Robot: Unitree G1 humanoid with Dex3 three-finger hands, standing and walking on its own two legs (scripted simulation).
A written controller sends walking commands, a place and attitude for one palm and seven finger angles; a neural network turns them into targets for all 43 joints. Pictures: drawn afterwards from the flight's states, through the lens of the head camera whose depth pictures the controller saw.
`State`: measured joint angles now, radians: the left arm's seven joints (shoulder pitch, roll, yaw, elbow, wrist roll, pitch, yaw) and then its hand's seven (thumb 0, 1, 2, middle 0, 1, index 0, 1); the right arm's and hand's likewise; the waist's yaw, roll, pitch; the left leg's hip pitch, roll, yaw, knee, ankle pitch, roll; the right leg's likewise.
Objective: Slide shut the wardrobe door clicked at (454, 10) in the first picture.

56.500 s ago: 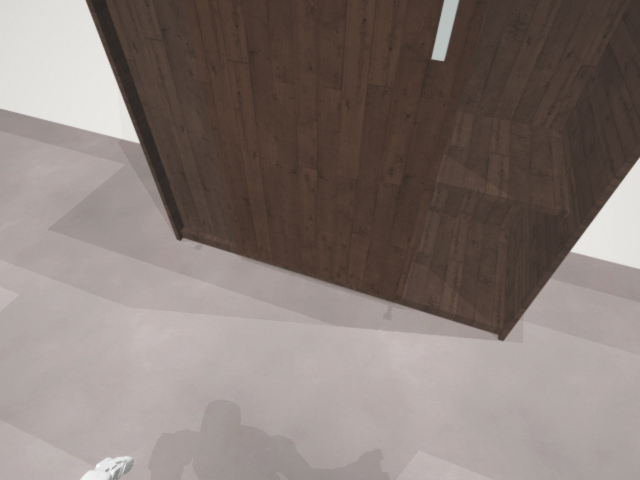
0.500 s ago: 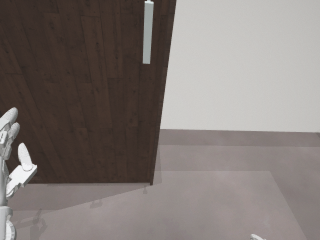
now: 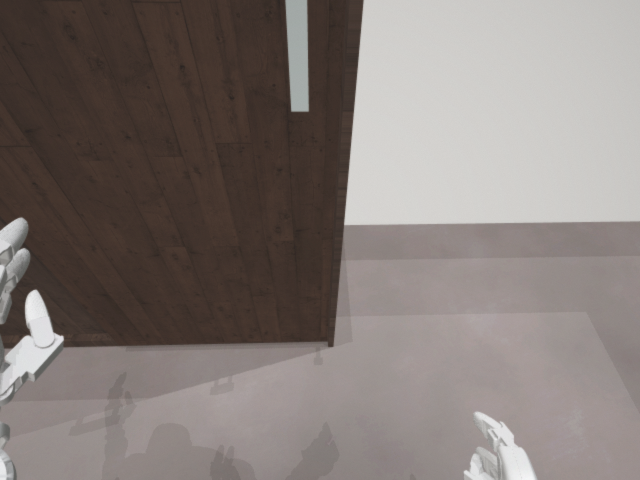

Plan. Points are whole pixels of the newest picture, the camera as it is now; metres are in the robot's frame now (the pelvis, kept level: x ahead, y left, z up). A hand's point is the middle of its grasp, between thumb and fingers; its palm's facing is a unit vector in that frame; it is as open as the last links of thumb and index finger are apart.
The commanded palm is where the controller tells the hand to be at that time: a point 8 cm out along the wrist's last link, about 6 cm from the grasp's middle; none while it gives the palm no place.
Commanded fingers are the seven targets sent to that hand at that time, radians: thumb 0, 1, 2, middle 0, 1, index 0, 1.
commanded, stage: stop stepping back and stand still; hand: left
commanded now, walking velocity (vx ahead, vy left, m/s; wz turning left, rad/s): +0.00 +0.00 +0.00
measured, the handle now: (298, 33) +0.58 +0.09 +0.26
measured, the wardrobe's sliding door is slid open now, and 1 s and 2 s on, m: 0.00 0.00 0.00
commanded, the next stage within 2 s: let the arm hang, fingers relaxed in 0.22 s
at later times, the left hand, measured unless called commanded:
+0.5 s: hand (132, 466) +0.14 +0.25 -0.07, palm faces +0.06 -0.92 -0.39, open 7.4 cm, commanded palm none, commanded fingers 0.00 0.90 0.90 -0.20 -0.30 -0.20 -0.30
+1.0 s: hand out of the picture -0.09 +0.23 -0.16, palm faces +0.04 -0.97 -0.24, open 7.3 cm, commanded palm none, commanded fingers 0.00 0.90 0.90 -0.20 -0.30 -0.20 -0.30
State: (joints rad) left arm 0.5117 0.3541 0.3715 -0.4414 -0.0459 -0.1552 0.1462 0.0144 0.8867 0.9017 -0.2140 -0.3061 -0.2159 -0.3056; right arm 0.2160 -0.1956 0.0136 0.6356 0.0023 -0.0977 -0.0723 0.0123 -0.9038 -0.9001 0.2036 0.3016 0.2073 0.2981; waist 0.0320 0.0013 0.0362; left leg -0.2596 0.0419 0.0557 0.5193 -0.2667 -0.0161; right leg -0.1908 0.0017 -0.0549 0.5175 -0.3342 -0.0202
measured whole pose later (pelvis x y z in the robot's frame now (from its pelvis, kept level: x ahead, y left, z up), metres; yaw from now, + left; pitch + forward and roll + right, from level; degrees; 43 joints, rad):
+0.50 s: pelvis -0.02 +0.02 -0.01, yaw +2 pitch +1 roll +0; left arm 0.28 0.29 0.06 0.44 0.03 0.03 0.00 0.01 0.90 0.90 -0.20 -0.30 -0.20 -0.30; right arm 0.16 -0.33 -0.02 0.76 -0.02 -0.01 0.01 0.01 -0.91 -0.90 0.20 0.30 0.20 0.30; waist -0.01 0.08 -0.02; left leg -0.36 0.01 0.03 0.62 -0.28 0.01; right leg -0.28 -0.03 -0.08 0.61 -0.35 0.00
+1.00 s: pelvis -0.05 +0.03 +0.00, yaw +2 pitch -1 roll -1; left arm 0.33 0.19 0.00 1.12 0.02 0.02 0.02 0.00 0.92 0.90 -0.20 -0.30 -0.20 -0.30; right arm 0.31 -0.16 0.00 1.06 -0.02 0.03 -0.02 0.01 -0.91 -0.90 0.20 0.30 0.20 0.30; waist 0.00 0.04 0.05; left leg -0.28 0.00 0.04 0.46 -0.16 0.04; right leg -0.19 -0.04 -0.08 0.43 -0.23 0.01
